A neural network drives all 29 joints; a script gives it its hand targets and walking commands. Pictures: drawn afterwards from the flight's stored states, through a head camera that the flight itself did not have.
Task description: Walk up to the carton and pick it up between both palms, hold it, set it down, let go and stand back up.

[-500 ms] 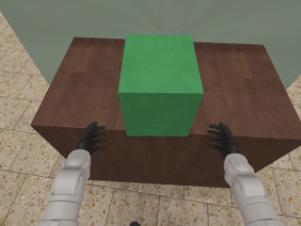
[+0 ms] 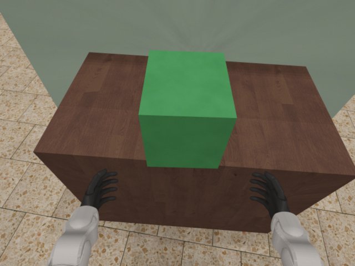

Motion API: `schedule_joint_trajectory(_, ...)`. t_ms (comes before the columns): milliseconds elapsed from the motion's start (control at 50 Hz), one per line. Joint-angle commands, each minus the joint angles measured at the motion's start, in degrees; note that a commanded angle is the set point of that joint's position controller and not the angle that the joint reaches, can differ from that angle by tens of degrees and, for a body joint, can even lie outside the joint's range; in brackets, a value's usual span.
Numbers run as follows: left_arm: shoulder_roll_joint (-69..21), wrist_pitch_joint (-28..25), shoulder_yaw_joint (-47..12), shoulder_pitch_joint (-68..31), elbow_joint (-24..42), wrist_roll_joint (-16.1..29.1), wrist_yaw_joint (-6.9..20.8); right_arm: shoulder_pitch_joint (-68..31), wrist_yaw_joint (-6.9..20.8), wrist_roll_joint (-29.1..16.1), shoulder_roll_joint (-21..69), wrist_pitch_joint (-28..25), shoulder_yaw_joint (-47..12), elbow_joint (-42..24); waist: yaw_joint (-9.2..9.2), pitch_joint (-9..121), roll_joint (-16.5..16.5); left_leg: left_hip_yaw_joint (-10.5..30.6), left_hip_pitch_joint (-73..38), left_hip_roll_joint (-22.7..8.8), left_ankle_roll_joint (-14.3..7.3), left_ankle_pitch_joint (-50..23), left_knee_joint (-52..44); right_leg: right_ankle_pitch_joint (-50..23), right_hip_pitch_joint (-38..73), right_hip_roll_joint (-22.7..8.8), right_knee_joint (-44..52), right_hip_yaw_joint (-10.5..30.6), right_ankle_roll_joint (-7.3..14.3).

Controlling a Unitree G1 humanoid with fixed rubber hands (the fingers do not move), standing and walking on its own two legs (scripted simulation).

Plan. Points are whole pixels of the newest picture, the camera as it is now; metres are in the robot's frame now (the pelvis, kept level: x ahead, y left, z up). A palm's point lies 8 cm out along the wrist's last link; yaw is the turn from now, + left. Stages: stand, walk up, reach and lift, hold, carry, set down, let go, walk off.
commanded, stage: let go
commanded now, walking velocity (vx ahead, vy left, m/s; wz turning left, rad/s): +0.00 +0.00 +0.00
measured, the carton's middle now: (184, 111) +0.49 +0.04 +0.04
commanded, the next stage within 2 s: stand in 0.80 s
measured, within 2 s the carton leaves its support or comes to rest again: neither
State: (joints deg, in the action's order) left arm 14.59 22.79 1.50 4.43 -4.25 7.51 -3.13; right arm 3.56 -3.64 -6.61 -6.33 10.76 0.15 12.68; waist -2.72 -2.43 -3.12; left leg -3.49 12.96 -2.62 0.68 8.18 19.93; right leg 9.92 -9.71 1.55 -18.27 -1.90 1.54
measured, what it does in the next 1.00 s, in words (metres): stands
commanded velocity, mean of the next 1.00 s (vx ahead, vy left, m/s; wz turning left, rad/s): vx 0.00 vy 0.00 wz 0.00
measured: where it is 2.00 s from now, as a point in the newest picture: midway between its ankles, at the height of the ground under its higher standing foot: outside the picture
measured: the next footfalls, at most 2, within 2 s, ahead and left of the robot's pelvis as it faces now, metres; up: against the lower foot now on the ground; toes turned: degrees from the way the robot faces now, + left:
none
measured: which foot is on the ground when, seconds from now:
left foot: down 0.00-1.00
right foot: down 0.00-1.00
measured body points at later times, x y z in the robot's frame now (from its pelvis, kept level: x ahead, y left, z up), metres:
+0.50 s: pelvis +0.02 +0.01 +0.00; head +0.02 +0.04 +0.45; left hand +0.21 +0.23 -0.04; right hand +0.22 -0.17 -0.03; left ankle +0.02 +0.13 -0.75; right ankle +0.00 -0.10 -0.75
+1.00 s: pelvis +0.01 +0.01 -0.01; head +0.00 +0.02 +0.44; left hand +0.11 +0.26 -0.11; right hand +0.12 -0.23 -0.11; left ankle +0.02 +0.13 -0.75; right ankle +0.00 -0.10 -0.75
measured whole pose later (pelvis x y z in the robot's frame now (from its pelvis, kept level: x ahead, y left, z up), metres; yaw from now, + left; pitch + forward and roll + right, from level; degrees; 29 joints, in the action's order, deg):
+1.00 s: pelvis +0.01 +0.01 -0.01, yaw +1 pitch +0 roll +0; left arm 12.9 4.2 1.6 20.1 -32.8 -3.1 0.2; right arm 20.4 -0.4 4.2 -10.7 2.1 3.2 33.9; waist -0.1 1.7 -0.5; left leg -3.3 13.9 -0.7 -0.6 12.9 27.6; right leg 14.9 -11.1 -0.6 -27.5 -1.6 -0.1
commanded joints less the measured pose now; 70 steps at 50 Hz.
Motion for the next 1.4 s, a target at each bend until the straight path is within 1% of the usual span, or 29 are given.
schedule_joint_trajectory(0, 6.6, -4.6, 2.6, -2.5, 12.4, -0.3, 1.1, -1.0, -0.4, 0.0, -6.9, -3.4, 1.8, -13.7, 0.19, 18.1, 4.6, -0.3, -8.7, 1.9, 0.5, -13.9, -0.5, -13.1, 5.3, -0.6, 2.9, 3.3, -1.5)
schedule_joint_trajectory(340, 4.2, -11.0, -0.4, 4.8, 19.1, 0.1, -1.6, 9.5, 2.0, -0.2, -8.8, -9.8, 0.6, -22.5, -1.12, 12.9, 5.3, 0.5, -10.6, 1.8, 2.7, -22.6, 0.6, -15.2, 4.6, 1.1, 3.2, 3.1, -1.4)
schedule_joint_trajectory(360, -0.3, -4.8, -1.9, 3.4, -0.1, -4.7, -0.4, 8.4, 2.0, 2.4, -4.5, -4.4, -1.6, -2.0, 2.11, 6.6, 6.9, 1.7, -10.2, 0.3, 4.1, -17.9, -0.7, -9.8, -0.5, -1.1, 5.3, 3.3, -0.3)
schedule_joint_trajectory(380, 6.6, -14.3, 0.5, 5.4, 28.5, 2.8, -2.4, 10.9, 2.4, -2.1, -10.8, -12.5, 2.0, -32.8, -3.10, 15.1, 4.8, -0.4, -10.1, 2.6, 2.1, -22.4, 1.0, -16.3, 7.7, 1.9, 2.3, 3.2, -2.0)
schedule_joint_trajectory(400, -3.7, -0.7, -2.7, 1.1, -15.0, -8.1, 0.2, 6.7, 2.2, 3.9, -1.3, -0.3, -3.1, 12.4, 4.58, 1.6, 7.8, 2.6, -8.6, -0.7, 4.8, -13.5, -1.8, -5.4, -3.0, -3.0, 6.5, 3.4, 0.3)
schedule_joint_trajectory(420, 7.8, -14.0, 1.6, 4.3, 33.3, 4.4, -2.7, 10.2, 2.5, -3.8, -11.7, -11.8, 2.6, -38.3, -4.51, 15.5, 4.0, -0.7, -8.9, 3.0, 1.6, -20.7, 0.5, -16.2, 10.6, 1.9, 2.3, 3.3, -2.4)
schedule_joint_trajectory(440, -5.0, 1.9, -2.6, -1.0, -19.5, -9.3, 0.1, 6.0, 2.2, 4.1, 0.1, 2.1, -3.9, 17.3, 5.41, -0.5, 7.5, 3.0, -6.8, -1.1, 4.8, -10.4, -2.7, -3.8, -2.2, -3.8, 6.7, 3.5, 0.4)
schedule_joint_trajectory(460, 7.7, -12.4, 2.4, 6.1, 34.6, 4.2, -2.8, 11.9, 2.3, -4.6, -11.3, -10.6, 2.2, -39.5, -4.89, 15.4, 3.2, -0.8, -8.6, 2.9, 1.2, -19.6, -0.1, -16.9, 12.8, 1.3, 2.4, 3.6, -2.6)
schedule_joint_trajectory(480, -5.6, 3.4, -2.0, -1.5, -19.0, -10.2, 0.0, 6.4, 2.0, 4.0, 0.4, 3.0, -4.2, 18.2, 5.63, -0.7, 6.8, 3.1, -6.2, -1.0, 4.4, -9.6, -3.4, -4.7, -0.8, -3.9, 6.6, 3.6, 0.2)
schedule_joint_trajectory(500, 6.8, -10.8, 3.0, 7.6, 34.5, 3.1, -2.6, 13.2, 1.9, -4.8, -10.8, -9.9, 2.0, -38.6, -4.71, 15.4, 3.0, -0.9, -9.4, 2.8, 1.0, -19.1, -0.5, -17.3, 13.6, 1.1, 2.3, 3.9, -2.6)
schedule_joint_trajectory(520, -6.0, 4.5, -1.4, -1.7, -17.6, -10.8, 0.1, 6.5, 1.5, 4.2, 0.2, 3.3, -4.0, 17.9, 5.59, 0.1, 6.5, 3.1, -6.5, -0.9, 4.1, -9.4, -3.9, -5.3, -0.2, -3.7, 6.6, 3.6, 0.2)
schedule_joint_trajectory(540, 5.6, -9.4, 3.1, 7.8, 34.1, 2.6, -2.5, 12.9, 1.5, -4.6, -10.3, -9.5, 2.1, -37.7, -4.41, 15.4, 3.1, -0.9, -10.0, 2.6, 0.8, -18.1, -0.7, -16.6, 13.4, 1.0, 2.2, 3.8, -2.4)
schedule_joint_trajectory(560, -5.9, 4.9, -1.0, -1.1, -16.1, -11.0, 0.0, 6.8, 1.3, 4.5, -0.5, 3.0, -3.5, 16.7, 5.37, 0.7, 6.4, 2.9, -6.6, -0.7, 3.9, -8.6, -4.3, -5.1, -0.1, -3.4, 6.4, 3.5, 0.2)
schedule_joint_trajectory(580, 4.7, -8.8, 2.9, 7.3, 33.8, 2.4, -2.6, 12.1, 1.2, -4.2, -10.0, -9.5, 2.2, -37.2, -4.17, 15.4, 3.2, -1.0, -10.0, 2.5, 0.8, -16.4, -1.1, -15.7, 13.1, 0.9, 2.0, 3.7, -2.3)
schedule_joint_trajectory(600, -5.4, 4.5, -0.9, -0.8, -15.1, -10.9, -0.1, 6.7, 1.2, 5.0, -1.1, 2.4, -2.8, 15.4, 5.16, 1.1, 6.3, 2.6, -6.3, -0.6, 3.7, -6.6, -4.6, -4.0, -0.1, -3.1, 6.0, 3.3, 0.1)
schedule_joint_trajectory(620, 4.3, -8.2, 2.5, 6.8, 31.6, 1.8, -2.4, 11.5, 1.2, -3.3, -9.5, -9.3, 2.3, -34.9, -3.83, 14.3, 3.5, -1.2, -9.6, 2.3, 0.7, -13.2, -1.6, -13.5, 12.0, 0.7, 1.9, 3.5, -2.2)
schedule_joint_trajectory(640, -4.3, 3.6, -0.9, -0.5, -12.9, -10.4, -0.3, 6.5, 1.4, 5.5, -1.9, 1.4, -1.7, 12.9, 4.67, 1.4, 6.2, 2.0, -5.8, -0.5, 3.3, -3.9, -4.9, -2.2, -0.3, -2.8, 5.4, 3.0, 0.0)
schedule_joint_trajectory(660, 4.3, -6.9, 2.2, 5.7, 27.3, 0.7, -2.1, 10.6, 1.5, -1.7, -9.1, -8.4, 2.7, -30.2, -3.40, 12.6, 3.7, -1.5, -8.9, 2.0, 0.7, -9.0, -2.4, -10.3, 10.1, 0.5, 2.0, 3.2, -2.0)
schedule_joint_trajectory(680, -2.6, 2.4, -0.8, 0.5, -8.2, -9.1, -0.6, 7.0, 1.7, 5.6, -3.0, 0.0, -0.3, 8.3, 3.64, 1.8, 5.9, 1.2, -5.5, -0.3, 2.7, -1.0, -5.1, -0.5, -0.1, -2.0, 4.7, 2.8, -0.2)
schedule_joint_trajectory(700, 4.2, -5.0, 1.6, 5.1, 21.2, -1.1, -1.7, 10.4, 1.9, 0.2, -8.6, -6.9, 2.9, -23.3, -2.63, 9.9, 3.8, -1.6, -8.1, 1.7, 0.8, -4.4, -3.3, -6.6, 7.6, 0.4, 2.2, 2.9, -1.8)
schedule_joint_trajectory(720, -0.5, 0.7, -0.6, 2.5, -1.7, -7.4, -0.9, 8.7, 2.1, 5.2, -4.4, -1.8, 1.2, 2.0, 2.11, 2.6, 5.2, 0.2, -5.8, 0.0, 1.9, 1.3, -5.2, 0.4, 0.7, -1.0, 3.8, 2.7, -0.6)
schedule_joint_trajectory(740, 3.6, -2.7, 1.0, 5.3, 14.1, -3.0, -1.2, 10.7, 2.3, 2.2, -7.4, -5.2, 3.0, -14.9, -1.69, 6.7, 4.1, -1.5, -7.6, 1.1, 0.8, 0.3, -4.3, -2.7, 4.8, 0.1, 2.6, 2.8, -1.4)
schedule_joint_trajectory(780, 2.6, -0.6, 0.3, 5.4, 8.0, -4.4, -0.7, 11.1, 2.7, 3.8, -6.1, -3.8, 2.9, -7.5, -0.77, 3.7, 4.2, -1.3, -6.9, 0.5, 0.8, 4.1, -5.1, 0.7, 2.5, -0.2, 2.9, 2.8, -1.1)
schedule_joint_trajectory(800, 4.5, -12.9, 0.1, 11.9, -14.0, -11.5, 1.8, 16.6, 2.9, 12.5, -11.9, -6.3, 6.0, 8.1, 3.68, 4.4, 9.0, 4.9, -0.4, -3.2, -1.9, 19.3, -1.8, 11.4, 0.3, -5.1, -0.6, 2.8, -1.5)
schedule_joint_trajectory(840, 6.4, -20.2, 2.9, 18.1, -20.3, -12.5, 2.8, 18.5, 1.9, 12.9, -13.5, -8.9, 6.7, 12.4, 2.49, 0.3, 8.8, 8.1, 17.0, -4.9, -3.2, 35.8, -7.6, 22.0, 5.0, -3.4, -8.8, 2.0, -2.7)
schedule_joint_trajectory(900, 3.7, -23.5, 2.6, 18.8, -23.6, -11.2, 3.5, 12.7, 2.8, 11.3, -12.3, -11.8, 6.0, 13.6, -0.03, 2.7, 4.5, 7.5, 5.9, -3.5, -2.4, 24.3, -2.8, 13.8, -2.0, -5.9, -2.3, 4.6, -1.8)
schedule_joint_trajectory(1000, 4.8, -25.6, 3.5, 11.0, -29.4, -9.8, 3.1, 18.0, 6.1, 9.5, -8.5, -13.9, 4.2, 22.1, 4.73, 0.1, -5.8, 4.0, 0.6, -0.5, -3.1, 9.5, 6.7, 27.0, -14.3, -9.6, 7.1, 11.5, 2.2)
schedule_joint_trajectory(1100, 2.0, -27.1, 3.2, 19.6, -37.3, -9.0, 2.7, 23.4, 4.8, 8.8, -10.0, -15.0, 4.4, 29.7, 3.07, 0.3, 4.6, 7.4, 3.5, -3.1, -3.5, -5.1, 3.0, -7.4, -2.8, -7.3, -1.2, 6.9, 2.3)
schedule_joint_trajectory(1380, -0.9, -26.1, 2.1, 26.4, -50.8, -8.2, 0.7, 31.3, 1.6, 8.2, -7.8, -14.5, 3.1, 40.9, 2.44, 2.1, 3.7, 6.4, -3.8, -4.2, -3.5, -32.7, 6.8, -23.0, 2.6, -7.1, -6.5, 1.9, 0.5)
